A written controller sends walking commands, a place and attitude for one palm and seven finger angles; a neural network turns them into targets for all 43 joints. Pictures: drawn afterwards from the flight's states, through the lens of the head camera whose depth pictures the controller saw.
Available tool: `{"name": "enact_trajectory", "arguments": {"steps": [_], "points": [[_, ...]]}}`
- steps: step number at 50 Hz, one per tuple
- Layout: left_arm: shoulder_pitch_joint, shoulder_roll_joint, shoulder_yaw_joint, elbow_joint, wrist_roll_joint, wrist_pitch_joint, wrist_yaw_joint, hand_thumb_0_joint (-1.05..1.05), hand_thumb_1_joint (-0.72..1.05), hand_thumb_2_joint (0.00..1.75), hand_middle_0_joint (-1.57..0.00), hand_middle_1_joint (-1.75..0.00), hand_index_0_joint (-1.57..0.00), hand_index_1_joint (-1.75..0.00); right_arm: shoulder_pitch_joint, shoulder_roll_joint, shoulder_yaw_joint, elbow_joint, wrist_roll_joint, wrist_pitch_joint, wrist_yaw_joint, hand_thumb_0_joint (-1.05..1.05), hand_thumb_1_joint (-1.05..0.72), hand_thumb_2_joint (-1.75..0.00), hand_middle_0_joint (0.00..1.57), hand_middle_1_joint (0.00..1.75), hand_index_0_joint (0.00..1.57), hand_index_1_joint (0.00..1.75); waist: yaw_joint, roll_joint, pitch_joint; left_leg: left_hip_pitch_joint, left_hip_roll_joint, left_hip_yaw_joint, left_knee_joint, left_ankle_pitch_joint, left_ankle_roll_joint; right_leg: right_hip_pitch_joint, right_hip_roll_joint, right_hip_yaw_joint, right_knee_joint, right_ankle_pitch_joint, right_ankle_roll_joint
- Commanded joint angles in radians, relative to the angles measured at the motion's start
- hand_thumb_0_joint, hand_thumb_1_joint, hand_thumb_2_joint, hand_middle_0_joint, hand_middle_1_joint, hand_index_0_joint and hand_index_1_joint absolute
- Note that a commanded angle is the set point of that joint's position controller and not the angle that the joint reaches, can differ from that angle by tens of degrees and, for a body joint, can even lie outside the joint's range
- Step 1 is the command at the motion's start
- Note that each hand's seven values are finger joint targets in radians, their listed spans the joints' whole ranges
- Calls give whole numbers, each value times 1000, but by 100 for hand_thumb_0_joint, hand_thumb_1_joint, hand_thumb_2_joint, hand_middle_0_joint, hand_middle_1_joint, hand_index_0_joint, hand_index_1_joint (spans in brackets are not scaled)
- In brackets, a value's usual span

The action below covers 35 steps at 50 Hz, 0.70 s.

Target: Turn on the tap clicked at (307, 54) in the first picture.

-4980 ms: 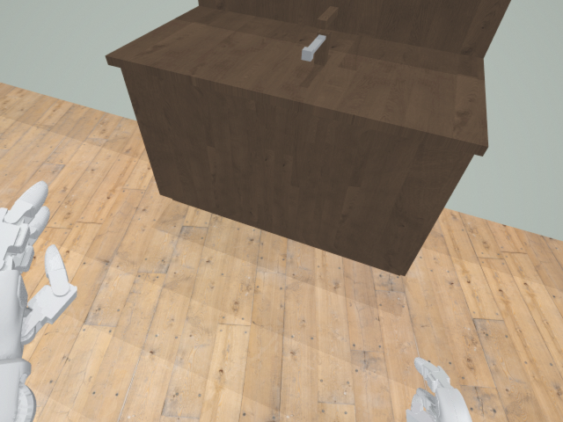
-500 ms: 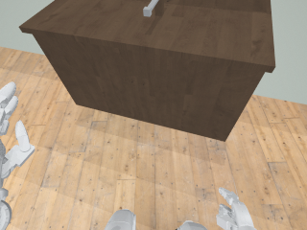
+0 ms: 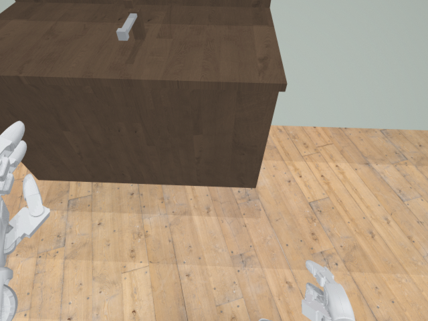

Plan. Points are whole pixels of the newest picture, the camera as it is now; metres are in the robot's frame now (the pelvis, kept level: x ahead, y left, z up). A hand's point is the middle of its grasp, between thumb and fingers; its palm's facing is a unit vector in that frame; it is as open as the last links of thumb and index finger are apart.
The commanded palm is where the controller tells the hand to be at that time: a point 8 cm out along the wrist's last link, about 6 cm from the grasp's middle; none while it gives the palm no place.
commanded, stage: turn to face it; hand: left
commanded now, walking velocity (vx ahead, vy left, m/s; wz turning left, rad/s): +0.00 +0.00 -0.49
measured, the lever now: (122, 34) +0.86 +0.39 +0.09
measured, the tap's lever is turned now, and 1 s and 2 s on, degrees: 0 0 0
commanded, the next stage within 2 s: take the last steps up to it in 0.46 s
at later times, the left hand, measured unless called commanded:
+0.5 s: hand (101, 213) +0.21 +0.17 +0.17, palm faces +0.22 -0.88 -0.43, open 7.4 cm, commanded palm +0.17 +0.21 +0.19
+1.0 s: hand (113, 233) +0.19 +0.15 +0.18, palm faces +0.20 -0.88 -0.43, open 7.4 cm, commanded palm +0.15 +0.20 +0.19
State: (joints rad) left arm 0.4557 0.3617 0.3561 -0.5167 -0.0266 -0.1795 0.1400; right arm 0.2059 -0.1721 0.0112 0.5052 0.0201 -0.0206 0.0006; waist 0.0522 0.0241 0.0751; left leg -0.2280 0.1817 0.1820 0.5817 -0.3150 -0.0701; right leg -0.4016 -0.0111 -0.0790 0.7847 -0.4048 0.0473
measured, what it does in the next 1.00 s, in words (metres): steps on the spot: right foot, then left foot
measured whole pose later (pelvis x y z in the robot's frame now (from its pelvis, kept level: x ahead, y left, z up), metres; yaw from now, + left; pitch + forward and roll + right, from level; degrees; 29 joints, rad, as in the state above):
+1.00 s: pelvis -0.07 -0.03 +0.01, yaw -14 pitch +0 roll +1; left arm 0.52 0.36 0.35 -0.51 -0.01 -0.23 0.17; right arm 0.29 -0.26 -0.05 0.65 0.00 -0.04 -0.07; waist -0.01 -0.02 0.03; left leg -0.30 0.06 0.11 0.57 -0.35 0.01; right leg -0.27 -0.08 -0.12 0.53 -0.25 -0.01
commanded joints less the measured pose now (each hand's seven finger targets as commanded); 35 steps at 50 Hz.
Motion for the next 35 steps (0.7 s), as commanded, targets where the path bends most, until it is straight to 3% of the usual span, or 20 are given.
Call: {"name": "enact_trajectory", "arguments": {"steps": [1, 2, 3, 4, 5, 7, 11, 14, 18, 19, 20, 22, 23, 26, 29, 31, 32, 33, 34, 35], "points": [[-115, 177, 97, -184, 8, -67, 11, 0, 90, 90, -20, -30, -20, -30, -33, -174, -69, -117, 0, -67, -5, 0, -90, -90, 20, 30, 20, 30, -40, 188, -123, -22, 144, -28, 37, 352, 68, 220, 18, -46, -295, 189, -17], [-125, 198, 114, -203, 9, -74, 15, 0, 90, 90, -20, -30, -20, -30, -30, -152, -61, -119, 4, -66, -1, 0, -90, -90, 20, 30, 20, 30, -43, 46, -167, -83, 85, -4, 206, 254, 39, 310, -79, 81, -346, 411, -67], [-93, 259, 173, -191, 5, -84, 27, 0, 90, 90, -20, -30, -20, -30, -56, -120, -48, -134, 3, -63, -6, 0, -90, -90, 20, 30, 20, 30, -30, -211, -185, -288, -44, -5, 406, -155, -4, 418, -245, 369, -350, 854, -169], [-39, 251, 190, -168, -23, -67, 28, 0, 90, 90, -20, -30, -20, -30, -79, -135, -64, -139, 10, -53, -11, 0, -90, -90, 20, 30, 20, 30, -15, -332, -242, -331, -92, -127, 549, -298, -10, 380, -307, 521, -390, 880, -196], [8, 260, 206, -209, -31, -67, 29, 0, 90, 90, -20, -30, -20, -30, -90, -119, -58, -133, 2, -36, -12, 0, -90, -90, 20, 30, 20, 30, -21, -271, -246, -351, -75, -205, 619, -254, -9, 382, -316, 512, -385, 780, -212], [87, 235, 218, -268, -35, -83, 31, 0, 90, 90, -20, -30, -20, -30, -114, -95, -30, -114, -5, 0, -6, 0, -90, -90, 20, 30, 20, 30, -33, -120, -287, -375, -71, -211, 613, -181, -14, 425, -273, 409, -339, 726, -235], [100, 234, 225, -273, -36, -89, 35, 0, 90, 90, -20, -30, -20, -30, -136, -107, -42, -94, -11, 15, -25, 0, -90, -90, 20, 30, 20, 30, -45, -122, -260, -243, -91, -173, 406, -134, -7, 272, -232, 348, -414, 499, -218], [109, 229, 220, -255, -29, -84, 37, 0, 90, 90, -20, -30, -20, -30, -112, -123, -48, -96, -11, 4, -32, 0, -90, -90, 20, 30, 20, 30, -29, -145, -248, -156, -119, -146, 231, -132, 14, 205, -228, 394, -453, 336, -231], [69, 205, 178, -228, -16, -75, 34, 0, 90, 90, -20, -30, -20, -30, -78, -140, -57, -89, -4, -3, -43, 0, -90, -90, 20, 30, 20, 30, -48, -111, -242, 41, -130, -130, -67, -25, 41, 119, -185, 386, -441, 210, -165], [49, 206, 171, -230, -14, -78, 31, 0, 90, 90, -20, -30, -20, -30, -69, -149, -63, -90, -6, -6, -48, 0, -90, -90, 20, 30, 20, 30, -53, -74, -229, 100, -102, -136, -146, -8, 58, 74, -150, 363, -419, 154, -132], [17, 198, 157, -250, -10, -82, 27, 0, 90, 90, -20, -30, -20, -30, -74, -170, -73, -99, -8, -12, -56, 0, -90, -90, 20, 30, 20, 30, -52, 15, -190, 105, -8, -232, -227, -33, 102, 9, -84, 331, -349, 92, -97], [1, 200, 159, -247, 6, -91, 26, 0, 90, 90, -20, -30, -20, -30, -94, -158, -59, -100, -9, -23, -63, 0, -90, -90, 20, 30, 20, 30, -35, 291, -156, 19, 220, -419, -341, 72, 206, -53, 34, 121, 29, -61, -32], [-13, 180, 130, -225, 15, -88, 25, 0, 90, 90, -20, -30, -20, -30, -93, -143, -60, -99, -17, -35, -62, 0, -90, -90, 20, 30, 20, 30, -45, 283, -107, -94, 243, -437, -355, 91, 236, -24, 27, 105, 205, -65, -25], [-76, 151, 79, -242, 17, -81, 17, 0, 90, 90, -20, -30, -20, -30, -64, -159, -72, -79, -1, -67, -48, 0, -90, -90, 20, 30, 20, 30, -40, 189, -101, -13, 161, -195, -222, 325, 181, -38, 5, 37, 105, -40, -9], [-91, 128, 47, -218, 19, -77, 22, 0, 90, 90, -20, -30, -20, -30, -46, -168, -69, -64, -3, -93, -37, 0, -90, -90, 20, 30, 20, 30, -60, 238, -119, -12, 123, -173, -170, 363, 148, 82, 20, -31, -114, -11, -8], [-90, 163, 81, -186, 23, -74, 28, 0, 90, 90, -20, -30, -20, -30, -60, -169, -64, -60, -4, -96, -41, 0, -90, -90, 20, 30, 20, 30, -56, 209, -135, -77, 78, -133, -117, 170, 124, 220, 19, -62, -282, 86, -18], [-116, 162, 77, -200, 23, -79, 31, 0, 90, 90, -20, -30, -20, -30, -74, -157, -58, -60, -5, -93, -43, 0, -90, -90, 20, 30, 20, 30, -60, 156, -142, -135, 48, -122, -81, 34, 109, 289, -13, -33, -349, 104, -34], [-115, 197, 111, -183, 25, -85, 39, 0, 90, 90, -20, -30, -20, -30, -67, -141, -52, -58, -9, -85, -46, 0, -90, -90, 20, 30, 20, 30, -70, 38, -156, -206, -9, -89, 19, -91, 89, 324, -116, 114, -396, 102, -92], [-109, 226, 138, -169, 17, -82, 46, 0, 90, 90, -20, -30, -20, -30, -67, -120, -44, -60, -12, -78, -49, 0, -90, -90, 20, 30, 20, 30, -68, -154, -154, -304, -112, -41, 164, -204, 56, 324, -260, 345, -470, 48, -164], [-73, 235, 159, -141, 7, -70, 43, 0, 90, 90, -20, -30, -20, -30, -96, -136, -63, -58, -9, -74, -51, 0, -90, -90, 20, 30, 20, 30, -30, -268, -137, -343, -126, -94, 354, -224, 57, 277, -346, 509, -563, -82, -216]]}}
